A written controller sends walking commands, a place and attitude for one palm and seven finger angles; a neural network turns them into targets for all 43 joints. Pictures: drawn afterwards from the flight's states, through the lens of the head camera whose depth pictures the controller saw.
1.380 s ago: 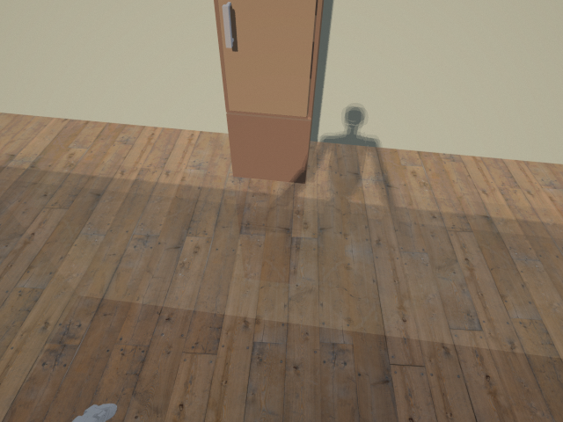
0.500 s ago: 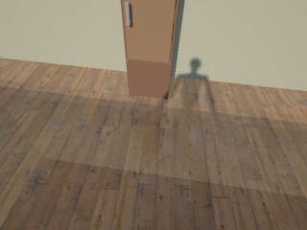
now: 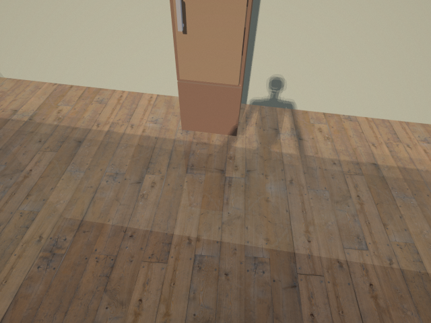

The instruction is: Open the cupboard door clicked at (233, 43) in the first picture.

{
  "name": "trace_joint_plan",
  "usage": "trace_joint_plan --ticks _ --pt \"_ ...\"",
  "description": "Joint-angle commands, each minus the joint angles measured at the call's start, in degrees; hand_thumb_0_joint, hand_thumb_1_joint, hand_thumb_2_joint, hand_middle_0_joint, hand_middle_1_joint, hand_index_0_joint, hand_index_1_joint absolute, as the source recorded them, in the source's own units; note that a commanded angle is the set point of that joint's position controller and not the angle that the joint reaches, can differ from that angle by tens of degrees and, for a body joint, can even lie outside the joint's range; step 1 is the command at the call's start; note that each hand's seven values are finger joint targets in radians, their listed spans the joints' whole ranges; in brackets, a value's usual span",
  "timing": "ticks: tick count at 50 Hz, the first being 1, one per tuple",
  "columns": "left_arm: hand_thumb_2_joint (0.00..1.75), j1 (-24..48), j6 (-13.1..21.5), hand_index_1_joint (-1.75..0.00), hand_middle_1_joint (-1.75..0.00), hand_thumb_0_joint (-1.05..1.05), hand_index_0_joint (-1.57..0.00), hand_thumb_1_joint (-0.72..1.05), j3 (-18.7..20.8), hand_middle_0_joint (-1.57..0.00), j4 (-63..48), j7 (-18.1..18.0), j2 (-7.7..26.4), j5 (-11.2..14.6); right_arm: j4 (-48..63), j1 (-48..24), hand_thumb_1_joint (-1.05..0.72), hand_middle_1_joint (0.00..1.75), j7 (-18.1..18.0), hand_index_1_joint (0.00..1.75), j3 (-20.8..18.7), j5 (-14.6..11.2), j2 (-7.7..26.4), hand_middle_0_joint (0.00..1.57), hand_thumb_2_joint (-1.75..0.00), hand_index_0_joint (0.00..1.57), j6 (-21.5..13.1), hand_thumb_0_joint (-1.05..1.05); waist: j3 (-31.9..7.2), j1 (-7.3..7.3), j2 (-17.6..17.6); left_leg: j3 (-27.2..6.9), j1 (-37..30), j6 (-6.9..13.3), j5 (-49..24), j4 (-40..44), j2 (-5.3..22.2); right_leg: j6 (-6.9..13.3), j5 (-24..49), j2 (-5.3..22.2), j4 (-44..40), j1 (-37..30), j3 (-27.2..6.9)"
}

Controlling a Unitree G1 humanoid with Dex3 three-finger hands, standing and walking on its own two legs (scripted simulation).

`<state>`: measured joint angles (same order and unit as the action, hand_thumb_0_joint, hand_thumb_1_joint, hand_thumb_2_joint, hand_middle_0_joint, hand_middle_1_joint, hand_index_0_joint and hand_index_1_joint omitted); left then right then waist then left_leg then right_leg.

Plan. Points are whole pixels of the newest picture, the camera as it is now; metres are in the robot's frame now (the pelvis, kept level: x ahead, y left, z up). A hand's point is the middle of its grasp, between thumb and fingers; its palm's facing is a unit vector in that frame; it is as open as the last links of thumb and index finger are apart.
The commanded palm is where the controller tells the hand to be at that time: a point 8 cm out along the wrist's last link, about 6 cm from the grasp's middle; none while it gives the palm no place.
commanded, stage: look at it before walking up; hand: left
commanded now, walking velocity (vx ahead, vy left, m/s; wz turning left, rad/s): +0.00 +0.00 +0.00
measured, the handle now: (180, 13) +1.43 +0.27 +0.02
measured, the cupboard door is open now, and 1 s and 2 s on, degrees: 0 0 0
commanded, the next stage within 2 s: walk to a spot facing it in 0.06 s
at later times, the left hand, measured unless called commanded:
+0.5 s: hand out of the picture +0.02 +0.23 -0.20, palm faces +0.13 -0.98 -0.17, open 7.4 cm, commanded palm none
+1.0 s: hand (137, 231) +0.37 +0.24 -0.19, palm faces +0.13 -0.98 -0.16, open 7.4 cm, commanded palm none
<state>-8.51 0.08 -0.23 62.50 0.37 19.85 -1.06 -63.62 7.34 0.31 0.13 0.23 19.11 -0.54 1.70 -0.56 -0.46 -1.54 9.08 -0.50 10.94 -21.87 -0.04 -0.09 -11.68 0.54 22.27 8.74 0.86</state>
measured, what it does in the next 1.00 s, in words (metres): walks ahead: right foot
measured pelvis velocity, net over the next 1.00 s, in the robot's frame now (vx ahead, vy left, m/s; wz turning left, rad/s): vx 0.28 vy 0.06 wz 0.18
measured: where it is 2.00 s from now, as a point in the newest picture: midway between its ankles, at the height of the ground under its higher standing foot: (196, 244)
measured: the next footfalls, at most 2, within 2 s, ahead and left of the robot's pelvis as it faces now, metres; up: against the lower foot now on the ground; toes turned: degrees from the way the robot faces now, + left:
right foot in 1.00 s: +0.46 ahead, +0.01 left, +0.00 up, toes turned +3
left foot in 1.58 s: +0.61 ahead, +0.25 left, +0.00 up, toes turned +31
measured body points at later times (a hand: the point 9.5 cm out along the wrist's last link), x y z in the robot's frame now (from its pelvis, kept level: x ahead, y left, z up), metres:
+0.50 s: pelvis +0.06 +0.04 -0.02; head +0.06 +0.07 +0.43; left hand +0.02 +0.28 -0.19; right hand +0.09 -0.22 -0.15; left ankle +0.06 +0.13 -0.75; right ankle +0.01 -0.12 -0.74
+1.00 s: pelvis +0.28 +0.06 -0.03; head +0.31 +0.06 +0.42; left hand +0.37 +0.29 -0.17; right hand +0.17 -0.15 -0.18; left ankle +0.06 +0.12 -0.74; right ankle +0.42 +0.00 -0.75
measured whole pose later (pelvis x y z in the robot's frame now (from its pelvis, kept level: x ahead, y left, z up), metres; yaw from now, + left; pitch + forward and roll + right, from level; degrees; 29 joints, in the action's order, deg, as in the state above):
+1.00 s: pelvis +0.28 +0.06 -0.03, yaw +10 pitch -1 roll +1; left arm -5.5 2.4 2.3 57.1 1.3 8.8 -1.7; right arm -68.8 30.4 -1.8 -1.3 0.5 4.7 -4.4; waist 3.4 3.2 -0.2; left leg 1.9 -8.7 1.7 28.9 -23.2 -1.5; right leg 2.7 -9.0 1.5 35.0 26.9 8.7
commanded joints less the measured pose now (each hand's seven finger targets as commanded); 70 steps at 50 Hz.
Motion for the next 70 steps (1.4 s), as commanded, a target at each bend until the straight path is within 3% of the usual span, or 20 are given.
trace_joint_plan --ticks 1,8,12,17,20,23,24,25,26,29,34,43,46,48,49,50,51,54,58,70 --pt "0.90 2.07 1.29 -0.30 -0.30 0.00 -0.20 0.90 2.21 -0.20 -3.59 -0.85 11.47 0.36 3.92 -2.53 -0.90 0.30 -0.94 0.30 -2.15 0.17 12.05 0.20 -0.90 0.20 -1.37 0.00 -3.32 0.31 0.89 -5.45 -0.70 2.04 -5.90 3.67 6.48 1.75 3.04 6.37 -4.47 -0.13 -6.44" --pt "0.90 1.95 1.35 -0.30 -0.30 0.00 -0.20 0.90 2.12 -0.20 -3.36 -0.89 11.42 0.38 3.69 -2.74 -0.90 0.30 -0.98 0.30 -2.07 0.17 11.95 0.20 -0.90 0.20 -1.37 0.00 -2.90 0.27 0.33 -5.16 -0.88 1.94 -6.80 3.82 6.56 1.75 4.53 6.60 -4.61 -0.38 -6.26" --pt "0.90 -4.55 -0.48 -0.30 -0.30 0.00 -0.20 0.90 1.15 -0.20 -1.43 -0.80 5.06 -0.07 2.19 2.55 -0.90 0.30 -0.40 0.30 -0.45 1.08 4.08 0.20 -0.90 0.20 0.48 0.00 -0.39 -0.42 -1.51 -3.66 6.22 1.43 12.37 0.66 3.67 1.20 -18.24 6.70 -5.26 0.18 -6.99" --pt "0.90 -10.25 0.20 -0.30 -0.30 0.00 -0.20 0.90 3.57 -0.20 -2.77 -0.92 8.48 -0.52 5.95 1.85 -0.90 0.30 0.12 0.30 -1.67 1.21 2.43 0.20 -0.90 0.20 0.61 0.00 5.99 -2.37 -11.01 2.43 20.58 1.31 16.08 -21.65 2.30 8.88 -31.30 19.24 -15.08 -0.13 -19.42" --pt "0.90 -9.73 1.74 -0.30 -0.30 0.00 -0.20 0.90 3.96 -0.20 -3.35 -0.84 7.01 -0.70 6.54 4.07 -0.90 0.30 0.87 0.30 -1.93 0.77 0.11 0.20 -0.90 0.20 -0.57 0.00 4.86 -0.46 -6.00 3.98 18.47 1.49 13.70 -19.36 4.43 9.49 -16.88 18.90 -10.70 -1.63 -11.47" --pt "0.90 -7.87 1.47 -0.30 -0.30 0.00 -0.20 0.90 3.67 -0.20 -3.74 -0.67 4.08 -0.29 3.32 14.47 -0.90 0.30 0.79 0.30 -2.07 0.64 -2.05 0.20 -0.90 0.20 -1.32 0.00 3.22 3.65 -1.21 7.81 -0.65 1.41 6.59 -6.37 1.75 5.10 -16.18 12.89 -0.79 9.51 0.15" --pt "0.90 -8.37 1.27 -0.30 -0.30 0.00 -0.20 0.90 3.16 -0.20 -4.17 -0.38 0.91 0.10 1.41 20.81 -0.90 0.30 0.25 0.30 -2.92 0.84 0.70 0.20 -0.90 0.20 -1.81 0.00 2.00 5.71 8.85 -1.72 -6.41 3.04 12.58 0.60 5.52 2.57 -13.73 7.86 12.62 14.46 4.97" --pt "0.90 -7.90 1.24 -0.30 -0.30 0.00 -0.20 0.90 2.35 -0.20 -5.93 0.04 -3.19 0.42 -0.02 26.82 -0.90 0.30 -0.52 0.30 -4.65 1.45 6.19 0.20 -0.90 0.20 -2.24 0.00 1.86 7.03 22.80 -24.58 -10.63 8.38 20.24 10.98 18.94 -0.82 -20.77 0.82 30.60 26.58 9.48" --pt "0.90 -4.05 1.71 -0.30 -0.30 0.00 -0.20 0.90 2.15 -0.20 -8.32 -0.09 -2.15 -0.28 0.01 28.89 -0.90 0.30 -1.04 0.30 -4.62 0.94 6.74 0.20 -0.90 0.20 -2.14 0.00 3.92 7.04 16.11 -30.38 -11.08 11.69 21.31 13.69 22.60 0.21 -21.71 1.83 37.85 32.24 3.12" --pt "0.90 -3.04 2.34 -0.30 -0.30 0.00 -0.20 0.90 2.97 -0.20 -6.24 0.42 -3.17 -0.73 1.20 22.49 -0.90 0.30 -1.54 0.30 -2.97 0.64 -0.46 0.20 -0.90 0.20 -3.19 0.00 7.25 4.03 4.97 -21.00 -4.36 11.08 8.56 12.93 18.36 0.53 -9.16 6.79 44.78 32.46 -0.72" --pt "0.90 -6.64 1.64 -0.30 -0.30 0.00 -0.20 0.90 2.84 -0.20 -4.40 0.58 -6.33 -0.65 -0.81 24.14 -0.90 0.30 -2.36 0.30 -2.41 0.13 -3.93 0.20 -0.90 0.20 -5.12 0.00 3.03 1.52 5.30 -6.99 -9.37 9.46 -18.51 10.47 13.42 -1.76 -1.90 6.49 42.58 30.89 1.99" --pt "0.90 7.64 2.21 -0.30 -0.30 0.00 -0.20 0.90 2.73 -0.20 -9.17 1.05 -8.70 0.17 -3.86 28.65 -0.90 0.30 -3.01 0.30 -2.29 0.61 -6.32 0.20 -0.90 0.20 -4.99 0.00 8.68 4.59 7.74 -1.49 -10.22 7.91 -29.51 10.52 11.08 -0.38 3.90 3.65 19.38 27.69 7.27" --pt "0.90 3.23 2.64 -0.30 -0.30 0.00 -0.20 0.90 3.25 -0.20 -8.47 0.55 -7.37 0.07 -4.15 27.29 -0.90 0.30 -3.03 0.30 -2.89 0.70 -4.36 0.20 -0.90 0.20 -4.75 0.00 5.76 1.84 8.00 -0.95 -11.89 8.43 -46.03 3.56 12.83 2.40 0.22 0.54 15.51 18.66 8.16" --pt "0.90 -7.01 3.14 -0.30 -0.30 0.00 -0.20 0.90 4.13 -0.20 -5.67 0.19 -5.60 -0.37 -3.35 24.95 -0.90 0.30 -3.10 0.30 -3.36 0.48 -2.99 0.20 -0.90 0.20 -4.64 0.00 0.92 -2.89 6.52 0.33 -9.96 6.88 -50.65 -8.41 12.09 3.79 1.64 -1.17 12.19 6.15 8.21" --pt "0.90 -15.23 3.74 -0.30 -0.30 0.00 -0.20 0.90 5.03 -0.20 -3.42 -0.02 -3.46 -0.75 -2.65 23.69 -0.90 0.30 -2.83 0.30 -3.40 0.26 -3.10 0.20 -0.90 0.20 -4.64 0.00 -2.85 -6.65 4.50 1.20 -1.45 5.35 -42.64 -20.26 10.36 5.09 4.42 0.83 9.70 -7.68 5.48" --pt "0.90 -22.87 4.40 -0.30 -0.30 0.00 -0.20 0.90 6.51 -0.20 -1.86 -0.72 2.19 -1.37 -1.34 25.89 -0.90 0.30 -1.98 0.30 -3.12 -0.43 -5.75 0.20 -0.90 0.20 -4.88 0.00 -11.09 -8.59 -7.43 3.96 12.18 3.53 -16.18 -40.18 3.04 10.28 2.79 16.03 5.87 -22.40 -14.11" --pt "0.90 -24.04 4.18 -0.30 -0.30 0.00 -0.20 0.90 7.05 -0.20 -1.15 -1.00 5.75 -0.26 0.03 27.43 -0.90 0.30 -1.91 0.30 -2.88 -0.60 -7.27 0.20 -0.90 0.20 -4.65 0.00 -14.77 -5.72 -12.59 1.78 21.14 2.80 18.37 -59.57 -2.70 15.86 2.35 28.92 -3.93 -23.07 -35.64" --pt "0.90 -10.75 4.18 -0.30 -0.30 0.00 -0.20 0.90 4.74 -0.20 -3.72 -1.15 -3.01 0.14 1.66 16.87 -0.90 0.30 -1.05 0.30 -3.43 0.51 -8.25 0.20 -0.90 0.20 -3.64 0.00 2.85 -1.62 -1.21 -1.48 23.29 3.84 7.10 -58.69 6.32 10.80 -10.85 22.14 -10.68 2.92 -20.43" --pt "0.90 -9.54 5.19 -0.30 -0.30 0.00 -0.20 0.90 3.12 -0.20 -2.88 -1.26 -7.22 -0.34 0.67 19.20 -0.90 0.30 -0.50 0.30 -3.14 1.35 -10.77 0.20 -0.90 0.20 -0.67 0.00 3.61 2.80 -2.46 -0.06 20.35 1.84 2.34 -52.15 7.81 7.11 -2.32 16.47 -12.31 11.63 -4.38" --pt "0.90 -21.58 5.74 -0.30 -0.30 0.00 -0.20 0.90 2.46 -0.20 0.63 -1.82 -5.55 -0.23 9.33 -2.91 -0.90 0.30 1.88 0.30 -2.66 0.95 -9.12 0.20 -0.90 0.20 -0.78 0.00 5.76 -1.92 -3.24 7.27 30.44 0.25 -4.50 -26.04 6.74 5.91 28.28 15.40 -9.61 -7.53 7.83"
